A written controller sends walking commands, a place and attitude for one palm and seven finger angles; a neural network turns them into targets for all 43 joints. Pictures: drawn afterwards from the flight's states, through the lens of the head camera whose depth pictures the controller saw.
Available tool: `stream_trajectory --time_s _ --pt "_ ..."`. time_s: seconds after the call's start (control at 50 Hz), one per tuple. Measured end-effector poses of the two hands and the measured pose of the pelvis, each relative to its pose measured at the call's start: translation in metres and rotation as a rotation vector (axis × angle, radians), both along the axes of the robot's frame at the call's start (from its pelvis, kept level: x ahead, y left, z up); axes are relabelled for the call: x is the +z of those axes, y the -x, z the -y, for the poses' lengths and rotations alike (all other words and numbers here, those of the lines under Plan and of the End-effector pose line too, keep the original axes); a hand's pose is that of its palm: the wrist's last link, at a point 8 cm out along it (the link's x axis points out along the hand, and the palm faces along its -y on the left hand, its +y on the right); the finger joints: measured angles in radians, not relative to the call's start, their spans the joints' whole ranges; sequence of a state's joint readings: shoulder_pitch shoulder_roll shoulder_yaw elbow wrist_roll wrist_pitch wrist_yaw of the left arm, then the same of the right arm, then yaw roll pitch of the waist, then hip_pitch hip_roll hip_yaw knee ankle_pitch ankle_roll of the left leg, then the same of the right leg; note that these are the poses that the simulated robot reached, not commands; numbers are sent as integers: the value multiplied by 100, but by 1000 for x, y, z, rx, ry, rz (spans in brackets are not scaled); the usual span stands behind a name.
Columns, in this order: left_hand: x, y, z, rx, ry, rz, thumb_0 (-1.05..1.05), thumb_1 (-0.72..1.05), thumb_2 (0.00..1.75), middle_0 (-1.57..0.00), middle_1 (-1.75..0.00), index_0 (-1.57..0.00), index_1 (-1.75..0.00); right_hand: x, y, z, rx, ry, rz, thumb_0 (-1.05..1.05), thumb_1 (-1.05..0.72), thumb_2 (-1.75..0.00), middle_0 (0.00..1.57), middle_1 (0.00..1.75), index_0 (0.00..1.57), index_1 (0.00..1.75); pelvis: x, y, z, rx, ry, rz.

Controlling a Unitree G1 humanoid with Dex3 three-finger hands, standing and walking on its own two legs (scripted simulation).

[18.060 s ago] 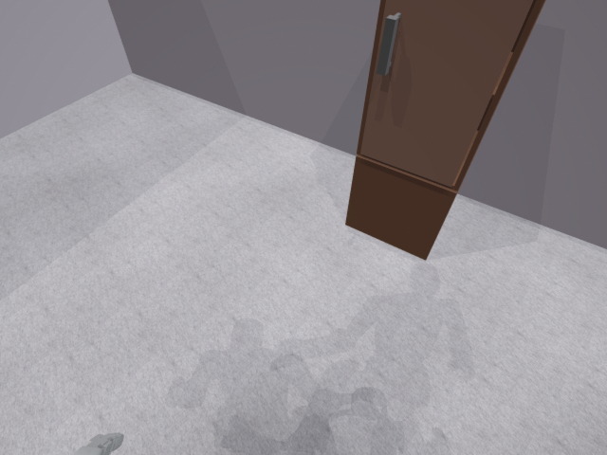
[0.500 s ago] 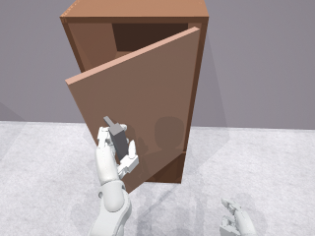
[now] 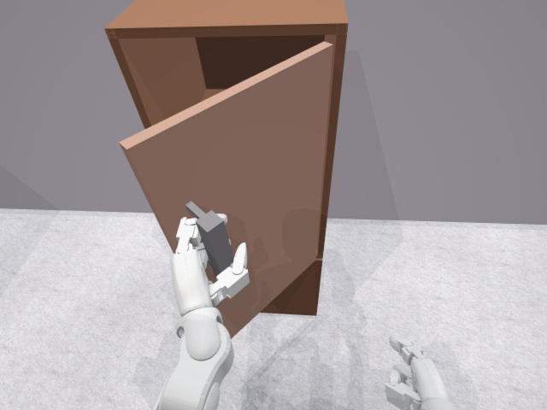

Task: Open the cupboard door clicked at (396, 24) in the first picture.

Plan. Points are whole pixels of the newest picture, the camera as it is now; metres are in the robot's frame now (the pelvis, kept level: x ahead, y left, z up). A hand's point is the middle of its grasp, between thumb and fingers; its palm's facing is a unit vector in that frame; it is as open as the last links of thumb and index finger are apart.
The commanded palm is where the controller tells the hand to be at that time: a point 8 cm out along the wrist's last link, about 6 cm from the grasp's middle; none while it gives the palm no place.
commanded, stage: open thumb and fingers to let go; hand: left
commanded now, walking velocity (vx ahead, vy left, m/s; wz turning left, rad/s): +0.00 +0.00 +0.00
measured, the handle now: (210, 244) +0.33 +0.11 +0.08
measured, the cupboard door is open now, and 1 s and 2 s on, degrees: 49 49 49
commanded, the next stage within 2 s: slide the hand sideways off the handle in 0.60 s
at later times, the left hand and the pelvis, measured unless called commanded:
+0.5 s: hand (225, 267) +0.29 +0.08 +0.09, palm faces +0.32 -0.95 -0.02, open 14.6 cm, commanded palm +0.24 +0.13 +0.08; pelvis -0.02 +0.03 +0.00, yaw -1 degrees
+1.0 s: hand (219, 287) +0.26 +0.09 +0.09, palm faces -0.13 -0.99 +0.03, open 16.4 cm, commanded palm +0.23 +0.13 +0.08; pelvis -0.03 +0.05 +0.00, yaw -2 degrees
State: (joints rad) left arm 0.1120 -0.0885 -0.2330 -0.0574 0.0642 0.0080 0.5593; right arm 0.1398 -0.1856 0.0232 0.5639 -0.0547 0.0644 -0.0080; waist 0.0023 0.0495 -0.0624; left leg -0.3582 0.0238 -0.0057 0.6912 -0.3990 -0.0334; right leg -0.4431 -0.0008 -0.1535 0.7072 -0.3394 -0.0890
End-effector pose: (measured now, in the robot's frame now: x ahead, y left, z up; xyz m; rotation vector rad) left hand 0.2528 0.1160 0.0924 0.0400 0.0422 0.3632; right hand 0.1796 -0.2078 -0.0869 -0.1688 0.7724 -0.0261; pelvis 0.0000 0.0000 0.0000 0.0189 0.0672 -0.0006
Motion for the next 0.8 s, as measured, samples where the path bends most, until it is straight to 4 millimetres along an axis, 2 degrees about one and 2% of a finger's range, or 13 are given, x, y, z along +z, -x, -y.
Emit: stream_trajectory --time_s 0.1,0.22,0.36,0.48,0.64,0.72,0.8 --pt "0 2 0 -9 3 1 2 28 64 -29 -121 -31 -123 -1 14 1 -22 -2 -4 1 -91 -90 20 30 20 30 1 6 -2 -8 -1 8" --pt "0 4 -2 -12 14 17 1 -7 49 -28 -118 -30 -119 -3 32 1 -43 12 -27 1 -91 -90 20 30 20 30 2 13 -7 -15 2 18" --pt "0 5 -7 -15 14 33 0 -37 36 -29 -112 -30 -112 -3 43 -5 -48 35 -48 1 -91 -90 20 30 20 30 3 19 -17 -15 10 26" --pt "0 2 -11 -31 15 34 0 -46 32 -27 -93 -27 -93 1 43 -17 -45 34 -37 1 -91 -90 20 30 20 30 3 22 -27 -20 13 25" --pt "0 1 -9 -72 0 31 -1 -50 30 -25 -60 -24 -60 3 34 -38 -21 7 -14 1 -91 -90 20 30 20 30 1 24 -38 -25 14 31" --pt "1 0 -11 -74 7 26 -1 -50 30 -31 -52 -28 -57 3 31 -45 -4 0 -17 1 -91 -90 21 30 20 30 1 25 -41 -27 15 31" --pt "-2 3 -21 -248 -36 54 -1 -50 30 -28 -45 -21 -50 4 33 -48 13 8 -12 1 -91 -90 21 30 20 30 -1 27 -42 -19 11 33"
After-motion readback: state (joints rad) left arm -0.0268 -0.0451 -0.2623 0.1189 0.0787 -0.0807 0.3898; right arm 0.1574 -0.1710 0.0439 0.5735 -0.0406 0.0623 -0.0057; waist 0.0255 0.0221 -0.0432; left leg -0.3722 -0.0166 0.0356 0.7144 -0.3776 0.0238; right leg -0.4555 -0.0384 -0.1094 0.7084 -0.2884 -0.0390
